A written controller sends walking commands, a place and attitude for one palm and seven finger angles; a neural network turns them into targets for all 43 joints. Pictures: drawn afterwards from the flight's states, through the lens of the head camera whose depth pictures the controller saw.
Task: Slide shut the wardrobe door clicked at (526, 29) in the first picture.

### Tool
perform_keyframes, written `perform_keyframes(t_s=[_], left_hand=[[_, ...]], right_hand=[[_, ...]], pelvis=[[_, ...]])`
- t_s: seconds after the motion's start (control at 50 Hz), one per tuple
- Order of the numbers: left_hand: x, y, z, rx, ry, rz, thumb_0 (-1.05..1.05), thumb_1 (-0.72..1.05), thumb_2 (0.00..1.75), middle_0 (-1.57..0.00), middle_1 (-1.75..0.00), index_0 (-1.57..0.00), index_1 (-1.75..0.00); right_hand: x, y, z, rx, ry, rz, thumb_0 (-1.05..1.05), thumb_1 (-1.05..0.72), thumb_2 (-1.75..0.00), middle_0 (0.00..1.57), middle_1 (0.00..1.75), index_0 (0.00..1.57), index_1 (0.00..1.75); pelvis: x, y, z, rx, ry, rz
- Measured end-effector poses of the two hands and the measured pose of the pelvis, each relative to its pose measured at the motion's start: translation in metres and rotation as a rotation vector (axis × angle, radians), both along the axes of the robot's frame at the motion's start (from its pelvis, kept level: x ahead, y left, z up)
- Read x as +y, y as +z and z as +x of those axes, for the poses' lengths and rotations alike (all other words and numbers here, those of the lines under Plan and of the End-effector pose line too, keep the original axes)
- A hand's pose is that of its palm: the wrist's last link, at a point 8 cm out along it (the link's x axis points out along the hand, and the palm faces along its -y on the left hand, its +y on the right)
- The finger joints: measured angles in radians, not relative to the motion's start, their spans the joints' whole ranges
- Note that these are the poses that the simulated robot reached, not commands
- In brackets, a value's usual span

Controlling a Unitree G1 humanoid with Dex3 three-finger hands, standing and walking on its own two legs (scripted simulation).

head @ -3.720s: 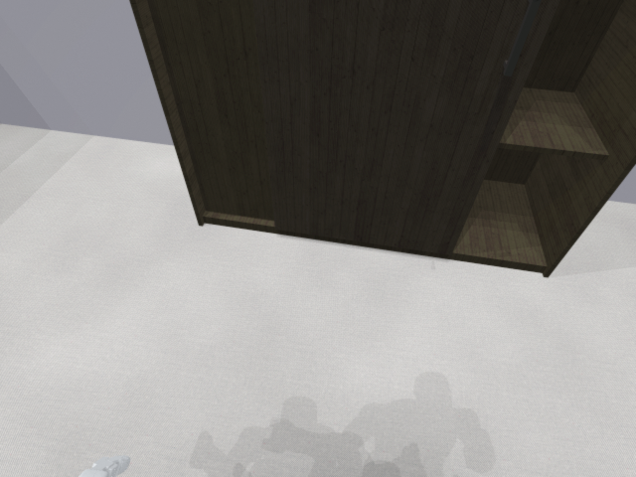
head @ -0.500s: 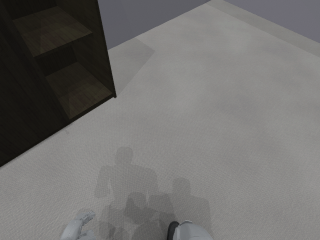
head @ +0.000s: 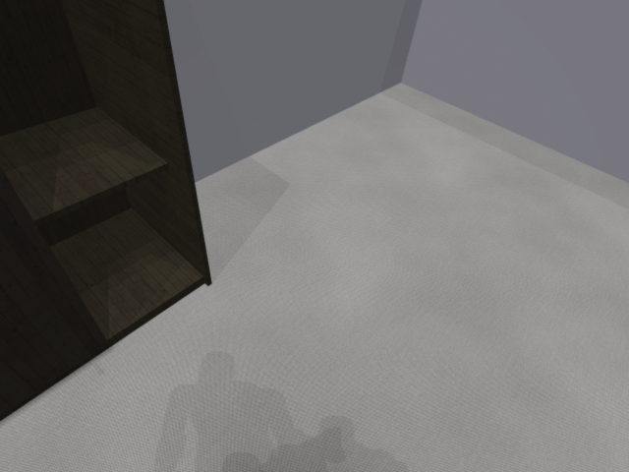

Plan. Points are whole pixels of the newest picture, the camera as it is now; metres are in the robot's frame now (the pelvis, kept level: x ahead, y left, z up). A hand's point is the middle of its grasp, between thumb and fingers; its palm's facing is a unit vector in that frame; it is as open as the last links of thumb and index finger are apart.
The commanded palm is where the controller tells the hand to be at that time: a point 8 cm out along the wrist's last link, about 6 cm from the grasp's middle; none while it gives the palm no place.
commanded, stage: walk to a spot facing it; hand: left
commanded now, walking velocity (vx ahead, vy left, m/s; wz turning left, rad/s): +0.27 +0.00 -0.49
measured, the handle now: out of the picture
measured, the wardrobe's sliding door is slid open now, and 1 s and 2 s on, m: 0.38 0.38 0.38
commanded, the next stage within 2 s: turn to face it in 0.12 s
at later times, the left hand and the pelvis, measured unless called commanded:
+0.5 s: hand (250, 384) +0.29 +0.12 -0.16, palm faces -0.06 -0.98 -0.20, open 7.3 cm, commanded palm none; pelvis +0.18 -0.05 -0.01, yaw -2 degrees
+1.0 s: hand (181, 420) +0.23 +0.21 -0.16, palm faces +0.28 -0.93 -0.22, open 7.4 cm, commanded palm none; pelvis +0.20 -0.01 +0.01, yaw +14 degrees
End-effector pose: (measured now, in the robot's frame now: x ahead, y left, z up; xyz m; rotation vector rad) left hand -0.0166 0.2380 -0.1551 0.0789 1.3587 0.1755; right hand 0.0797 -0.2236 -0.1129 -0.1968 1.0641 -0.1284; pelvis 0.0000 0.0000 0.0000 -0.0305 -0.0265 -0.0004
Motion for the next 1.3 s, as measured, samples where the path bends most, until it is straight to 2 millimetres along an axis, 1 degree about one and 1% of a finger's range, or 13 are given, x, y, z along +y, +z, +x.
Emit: perform_keyframes(t_s=[0.06, 0.18, 0.36, 0.44, 0.5, 0.56, 0.66, 0.74, 0.8, 0.88, 1.06, 1.16, 1.3], left_hand=[[0.004, 0.008, 0.028, 0.017, -0.028, -0.013, 0.01, 0.91, 0.90, -0.19, -0.29, -0.20, -0.30], [-0.001, 0.017, 0.099, -0.004, -0.064, -0.030, 0.01, 0.91, 0.90, -0.19, -0.29, -0.20, -0.30], [-0.033, 0.016, 0.232, -0.052, -0.215, 0.017, 0.01, 0.93, 0.90, -0.19, -0.29, -0.20, -0.30], [-0.058, 0.012, 0.286, -0.160, -0.217, 0.047, 0.01, 0.92, 0.90, -0.19, -0.29, -0.20, -0.30], [-0.070, 0.020, 0.303, -0.220, -0.182, 0.043, 0.00, 0.92, 0.90, -0.19, -0.29, -0.20, -0.30], [-0.073, 0.028, 0.308, -0.252, -0.121, 0.045, 0.00, 0.92, 0.90, -0.20, -0.29, -0.21, -0.30], [-0.060, 0.032, 0.310, -0.268, -0.068, 0.054, -0.01, 0.93, 0.90, -0.20, -0.30, -0.21, -0.30], [-0.040, 0.021, 0.300, -0.265, -0.006, 0.043, -0.01, 0.92, 0.90, -0.20, -0.30, -0.21, -0.30], [-0.019, 0.003, 0.286, -0.250, 0.051, 0.032, 0.00, 0.91, 0.90, -0.20, -0.30, -0.21, -0.30], [0.004, -0.001, 0.258, -0.168, 0.105, 0.042, 0.00, 0.91, 0.90, -0.20, -0.30, -0.21, -0.30], [0.020, 0.029, 0.208, -0.083, 0.224, 0.110, 0.01, 0.91, 0.90, -0.19, -0.29, -0.20, -0.30], [0.009, 0.039, 0.203, -0.094, 0.270, 0.151, 0.01, 0.91, 0.90, -0.19, -0.29, -0.20, -0.30], [-0.030, 0.051, 0.194, -0.166, 0.335, 0.203, 0.01, 0.91, 0.90, -0.20, -0.29, -0.20, -0.30]], right_hand=[[-0.001, 0.006, -0.004, 0.036, -0.081, -0.021, -0.01, -0.94, -0.90, 0.20, 0.30, 0.20, 0.30], [-0.001, 0.006, -0.030, 0.220, -0.171, -0.022, -0.01, -0.94, -0.90, 0.20, 0.30, 0.20, 0.30], [0.012, -0.014, -0.051, 0.457, -0.313, 0.093, 0.00, -0.92, -0.90, 0.20, 0.30, 0.20, 0.30], [0.007, -0.033, -0.041, 0.559, -0.314, 0.159, 0.00, -0.91, -0.90, 0.20, 0.30, 0.20, 0.30], [-0.006, -0.038, -0.009, 0.544, -0.271, 0.155, 0.00, -0.91, -0.90, 0.20, 0.30, 0.20, 0.30], [-0.024, -0.037, 0.039, 0.461, -0.211, 0.126, 0.01, -0.91, -0.90, 0.20, 0.30, 0.20, 0.30], [-0.045, -0.027, 0.123, 0.274, -0.115, 0.059, 0.00, -0.91, -0.90, 0.20, 0.29, 0.19, 0.30], [-0.048, -0.014, 0.175, 0.167, -0.033, -0.007, 0.00, -0.91, -0.90, 0.19, 0.29, 0.19, 0.30], [-0.044, -0.011, 0.203, 0.108, 0.028, -0.062, 0.00, -0.91, -0.90, 0.19, 0.29, 0.19, 0.30], [-0.034, -0.002, 0.215, 0.101, 0.082, -0.091, 0.00, -0.91, -0.90, 0.19, 0.29, 0.19, 0.30], [-0.019, 0.001, 0.229, 0.174, 0.183, -0.062, 0.00, -0.91, -0.90, 0.20, 0.30, 0.20, 0.30], [-0.024, -0.011, 0.243, 0.187, 0.234, -0.029, 0.00, -0.91, -0.90, 0.20, 0.30, 0.20, 0.30], [-0.043, -0.031, 0.275, 0.190, 0.322, 0.004, 0.00, -0.91, -0.90, 0.20, 0.30, 0.20, 0.30]], pelvis=[[0.007, 0.009, 0.023, -0.002, -0.024, 0.006], [0.008, 0.017, 0.068, 0.006, -0.082, 0.015], [-0.020, 0.007, 0.137, 0.010, -0.121, 0.026], [-0.042, -0.009, 0.169, 0.012, -0.084, 0.038], [-0.047, -0.007, 0.177, -0.001, -0.040, 0.035], [-0.048, 0.000, 0.183, -0.002, -0.006, 0.036], [-0.043, 0.003, 0.189, 0.005, 0.052, 0.025], [-0.032, -0.001, 0.191, 0.004, 0.098, 0.007], [-0.019, -0.013, 0.193, 0.007, 0.137, -0.010], [-0.012, -0.009, 0.192, 0.019, 0.175, -0.007], [-0.014, 0.011, 0.199, 0.050, 0.269, -0.003], [-0.028, 0.009, 0.201, 0.049, 0.330, 0.007], [-0.058, 0.003, 0.201, 0.038, 0.435, 0.032]])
